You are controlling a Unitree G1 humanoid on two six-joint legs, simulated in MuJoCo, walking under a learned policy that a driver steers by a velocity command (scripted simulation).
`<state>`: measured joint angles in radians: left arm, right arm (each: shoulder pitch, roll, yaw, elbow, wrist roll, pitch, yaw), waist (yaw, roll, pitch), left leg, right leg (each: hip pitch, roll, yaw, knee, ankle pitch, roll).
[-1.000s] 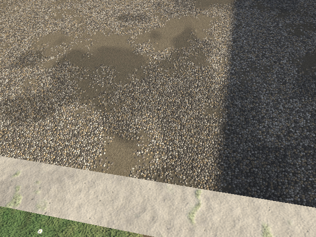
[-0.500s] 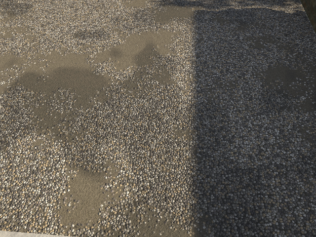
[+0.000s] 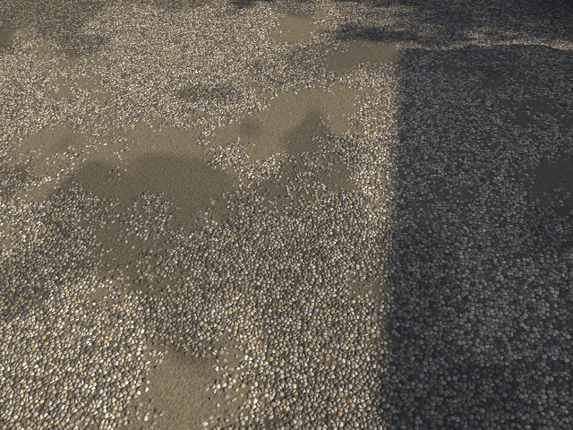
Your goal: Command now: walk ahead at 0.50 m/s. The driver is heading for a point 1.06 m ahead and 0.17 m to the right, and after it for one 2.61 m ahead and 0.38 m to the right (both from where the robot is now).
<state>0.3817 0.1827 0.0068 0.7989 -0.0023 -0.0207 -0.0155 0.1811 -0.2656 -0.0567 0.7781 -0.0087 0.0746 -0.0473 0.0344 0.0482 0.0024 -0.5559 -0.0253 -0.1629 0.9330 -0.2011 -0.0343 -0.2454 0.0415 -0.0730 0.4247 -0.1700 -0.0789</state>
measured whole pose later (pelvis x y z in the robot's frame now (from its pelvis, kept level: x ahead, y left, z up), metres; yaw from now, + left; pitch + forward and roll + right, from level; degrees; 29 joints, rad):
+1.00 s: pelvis +0.09 +0.03 -0.02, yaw -1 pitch -2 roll +0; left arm 0.09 0.18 -0.04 0.59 0.02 0.09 0.00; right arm 0.06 -0.16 0.04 0.63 -0.03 0.07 0.01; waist -0.02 0.00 0.03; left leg -0.27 -0.03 0.01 0.65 -0.35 0.03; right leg -0.22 0.05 0.02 0.64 -0.39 -0.04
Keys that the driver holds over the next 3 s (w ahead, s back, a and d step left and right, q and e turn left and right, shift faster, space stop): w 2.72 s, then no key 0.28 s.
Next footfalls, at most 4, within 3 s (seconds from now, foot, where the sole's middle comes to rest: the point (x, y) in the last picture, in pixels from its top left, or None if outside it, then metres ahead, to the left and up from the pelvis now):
0.18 left None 0.13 0.13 -0.78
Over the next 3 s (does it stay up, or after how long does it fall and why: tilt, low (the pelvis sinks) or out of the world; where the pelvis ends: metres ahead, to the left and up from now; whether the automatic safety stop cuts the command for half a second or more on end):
stays up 0.10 0.06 0.00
